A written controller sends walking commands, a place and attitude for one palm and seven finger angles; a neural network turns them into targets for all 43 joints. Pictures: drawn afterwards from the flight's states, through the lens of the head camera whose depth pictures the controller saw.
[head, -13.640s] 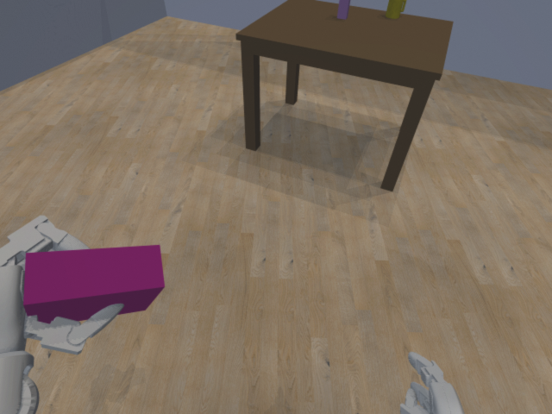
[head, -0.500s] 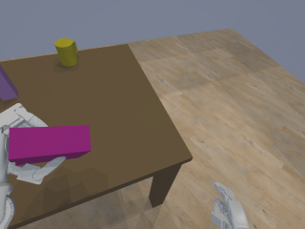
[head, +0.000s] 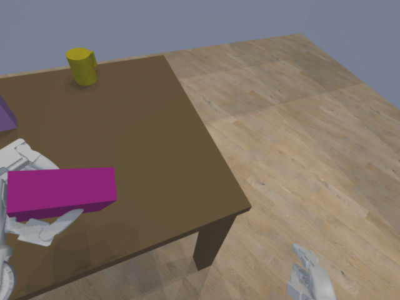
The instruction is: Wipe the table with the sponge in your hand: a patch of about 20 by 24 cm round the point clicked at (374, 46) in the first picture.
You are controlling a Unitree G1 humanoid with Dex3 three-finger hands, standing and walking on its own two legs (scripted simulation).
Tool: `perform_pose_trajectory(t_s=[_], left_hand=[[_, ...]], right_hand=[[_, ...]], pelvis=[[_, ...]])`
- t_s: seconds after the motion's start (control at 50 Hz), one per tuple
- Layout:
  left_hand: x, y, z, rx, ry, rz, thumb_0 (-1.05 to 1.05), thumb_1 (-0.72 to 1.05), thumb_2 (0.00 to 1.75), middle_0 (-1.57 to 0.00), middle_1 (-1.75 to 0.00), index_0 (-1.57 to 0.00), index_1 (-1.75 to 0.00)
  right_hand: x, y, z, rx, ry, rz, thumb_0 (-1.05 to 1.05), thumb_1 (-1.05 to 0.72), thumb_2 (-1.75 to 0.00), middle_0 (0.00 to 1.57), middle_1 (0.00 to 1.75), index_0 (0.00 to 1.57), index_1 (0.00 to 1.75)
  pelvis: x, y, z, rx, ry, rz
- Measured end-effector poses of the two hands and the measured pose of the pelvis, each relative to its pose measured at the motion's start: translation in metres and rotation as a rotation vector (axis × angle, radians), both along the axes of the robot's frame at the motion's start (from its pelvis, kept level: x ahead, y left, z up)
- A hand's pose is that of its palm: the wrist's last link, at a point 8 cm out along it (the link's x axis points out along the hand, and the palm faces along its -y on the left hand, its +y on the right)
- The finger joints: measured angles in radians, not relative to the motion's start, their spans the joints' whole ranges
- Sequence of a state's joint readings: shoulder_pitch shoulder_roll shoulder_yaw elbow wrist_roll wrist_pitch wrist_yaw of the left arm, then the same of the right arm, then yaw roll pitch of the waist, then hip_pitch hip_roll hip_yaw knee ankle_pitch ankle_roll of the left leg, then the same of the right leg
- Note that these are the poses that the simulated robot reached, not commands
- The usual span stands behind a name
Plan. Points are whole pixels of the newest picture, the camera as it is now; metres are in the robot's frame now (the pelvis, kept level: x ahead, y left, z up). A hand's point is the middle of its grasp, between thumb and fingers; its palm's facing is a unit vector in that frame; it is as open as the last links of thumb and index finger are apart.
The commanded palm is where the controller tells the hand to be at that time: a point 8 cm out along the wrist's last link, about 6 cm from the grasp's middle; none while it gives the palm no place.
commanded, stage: turn the palm down, sponge in hand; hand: left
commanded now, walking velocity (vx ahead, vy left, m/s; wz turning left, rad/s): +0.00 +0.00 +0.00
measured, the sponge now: (78, 193) +0.24 +0.21 +0.13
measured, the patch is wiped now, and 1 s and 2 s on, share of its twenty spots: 0.00 0.00 0.00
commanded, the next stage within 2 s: none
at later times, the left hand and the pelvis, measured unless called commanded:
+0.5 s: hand (42, 219) +0.19 +0.24 +0.14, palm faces +0.43 -0.64 -0.64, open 9.1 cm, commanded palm +0.15 +0.27 +0.17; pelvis -0.01 -0.04 -0.01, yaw +4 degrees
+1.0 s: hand (43, 215) +0.21 +0.26 +0.11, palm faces +0.24 -0.44 -0.87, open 9.1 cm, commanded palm +0.18 +0.27 +0.16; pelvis +0.02 -0.04 -0.01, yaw +3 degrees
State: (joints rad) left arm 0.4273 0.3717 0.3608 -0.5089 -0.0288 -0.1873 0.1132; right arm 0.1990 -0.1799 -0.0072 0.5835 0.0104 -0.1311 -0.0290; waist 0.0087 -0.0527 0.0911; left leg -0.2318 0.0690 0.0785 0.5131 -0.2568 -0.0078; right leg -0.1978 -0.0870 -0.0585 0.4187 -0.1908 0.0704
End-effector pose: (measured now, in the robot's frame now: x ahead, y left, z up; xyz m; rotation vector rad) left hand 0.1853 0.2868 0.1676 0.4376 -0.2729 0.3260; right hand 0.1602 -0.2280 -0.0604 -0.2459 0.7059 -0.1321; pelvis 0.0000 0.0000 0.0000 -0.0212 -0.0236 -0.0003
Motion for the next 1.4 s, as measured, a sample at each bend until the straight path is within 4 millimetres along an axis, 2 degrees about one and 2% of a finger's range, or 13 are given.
perform_pose_trajectory(t_s=[0.08,0.12,0.18,0.24,0.36,0.48,0.58,0.72,0.8,0.9,1.06,1.26,1.4], left_hand=[[0.002,0.000,0.007,0.044,-0.014,-0.021,-0.01,-0.42,1.04,-0.82,-1.39,-0.83,-1.39],[0.012,0.012,0.025,0.167,-0.045,-0.002,-0.01,-0.42,1.04,-0.83,-1.39,-0.84,-1.39],[0.019,0.029,0.039,0.132,-0.026,0.075,-0.01,-0.42,1.04,-0.82,-1.39,-0.83,-1.39],[0.014,0.023,0.026,0.095,0.090,0.101,-0.01,-0.41,1.04,-0.82,-1.40,-0.83,-1.40],[-0.018,-0.024,-0.015,0.172,0.243,0.017,-0.01,-0.41,1.04,-0.81,-1.40,-0.82,-1.40],[-0.036,-0.023,0.000,0.288,0.117,0.134,-0.01,-0.42,1.04,-0.82,-1.39,-0.83,-1.40],[-0.026,-0.013,0.005,0.320,0.191,0.217,-0.01,-0.41,1.05,-0.82,-1.40,-0.83,-1.40],[-0.008,-0.031,-0.003,0.412,0.337,0.090,-0.01,-0.41,1.05,-0.82,-1.40,-0.83,-1.40],[-0.008,-0.036,0.005,0.464,0.305,0.072,-0.01,-0.41,1.05,-0.82,-1.40,-0.83,-1.40],[-0.011,-0.024,0.003,0.509,0.331,0.154,-0.01,-0.41,1.05,-0.82,-1.40,-0.83,-1.40],[-0.005,-0.015,-0.013,0.579,0.409,0.194,-0.01,-0.41,1.05,-0.82,-1.40,-0.83,-1.40],[0.007,-0.005,-0.008,0.665,0.438,0.260,-0.01,-0.42,1.05,-0.82,-1.40,-0.83,-1.40],[0.009,-0.002,-0.011,0.711,0.536,0.283,-0.01,-0.41,1.05,-0.82,-1.40,-0.83,-1.40]], right_hand=[[-0.003,0.003,-0.002,0.002,0.007,0.000,0.01,-0.90,-0.90,0.20,0.30,0.20,0.30],[-0.004,0.005,-0.008,-0.017,0.021,0.064,0.01,-0.90,-0.90,0.20,0.30,0.20,0.30],[-0.003,0.004,-0.019,0.017,0.042,0.115,0.01,-0.90,-0.90,0.20,0.30,0.20,0.30],[0.001,0.000,-0.021,0.060,0.021,0.105,0.01,-0.90,-0.90,0.20,0.30,0.21,0.30],[0.013,-0.015,-0.019,0.041,-0.017,0.122,0.01,-0.90,-0.90,0.20,0.30,0.21,0.30],[0.019,-0.030,-0.027,0.007,0.019,0.159,0.01,-0.90,-0.90,0.20,0.30,0.20,0.30],[0.021,-0.039,-0.033,0.020,0.028,0.142,0.01,-0.90,-0.90,0.20,0.30,0.20,0.30],[0.024,-0.049,-0.032,0.035,0.000,0.079,0.01,-0.90,-0.90,0.20,0.30,0.20,0.30],[0.025,-0.055,-0.034,0.030,0.026,0.061,0.01,-0.90,-0.90,0.20,0.30,0.20,0.30],[0.028,-0.058,-0.039,0.018,0.069,0.050,0.01,-0.90,-0.90,0.20,0.30,0.20,0.30],[0.046,-0.041,-0.038,0.009,0.054,0.054,0.01,-0.91,-0.90,0.20,0.30,0.20,0.30],[0.071,0.000,-0.029,0.078,0.008,0.083,0.01,-0.90,-0.90,0.20,0.30,0.20,0.30],[0.082,0.016,-0.022,0.096,-0.003,0.120,0.01,-0.90,-0.90,0.20,0.30,0.20,0.30]], pelvis=[[-0.001,-0.002,-0.001,0.002,-0.002,0.006],[-0.003,-0.005,-0.003,0.010,-0.009,0.032],[-0.003,-0.007,-0.004,0.011,-0.011,0.030],[-0.003,-0.010,-0.003,0.017,-0.011,0.022],[-0.008,-0.024,-0.006,0.024,0.005,0.035],[-0.011,-0.042,-0.010,0.010,0.011,0.073],[-0.009,-0.049,-0.009,0.015,0.003,0.080],[0.001,-0.051,-0.006,0.022,0.017,0.054],[0.008,-0.050,-0.007,0.021,0.037,0.048],[0.015,-0.045,-0.009,0.018,0.057,0.051],[0.023,-0.031,-0.012,0.015,0.077,0.056],[0.027,-0.016,-0.008,0.011,0.066,0.046],[0.026,-0.012,-0.003,0.012,0.045,0.046]])
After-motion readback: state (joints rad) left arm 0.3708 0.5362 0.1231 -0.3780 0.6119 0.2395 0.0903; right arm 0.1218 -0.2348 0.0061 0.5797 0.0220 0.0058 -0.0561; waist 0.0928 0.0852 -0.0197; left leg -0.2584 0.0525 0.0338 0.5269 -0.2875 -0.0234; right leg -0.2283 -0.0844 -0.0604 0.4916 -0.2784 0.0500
